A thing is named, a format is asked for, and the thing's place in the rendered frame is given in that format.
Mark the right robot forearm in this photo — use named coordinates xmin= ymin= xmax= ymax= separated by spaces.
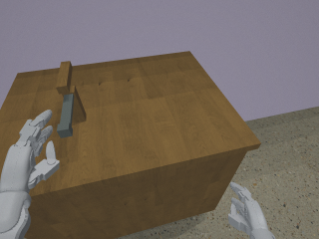
xmin=249 ymin=228 xmax=276 ymax=239

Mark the right robot hand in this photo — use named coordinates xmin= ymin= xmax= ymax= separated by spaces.
xmin=228 ymin=181 xmax=268 ymax=236

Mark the left robot hand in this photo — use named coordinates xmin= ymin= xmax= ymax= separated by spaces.
xmin=0 ymin=110 xmax=60 ymax=194

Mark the left robot forearm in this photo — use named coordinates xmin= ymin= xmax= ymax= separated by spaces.
xmin=0 ymin=190 xmax=32 ymax=239

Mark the tap lever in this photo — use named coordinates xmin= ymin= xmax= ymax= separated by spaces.
xmin=57 ymin=94 xmax=75 ymax=138

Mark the counter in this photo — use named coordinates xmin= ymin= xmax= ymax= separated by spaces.
xmin=0 ymin=51 xmax=261 ymax=239

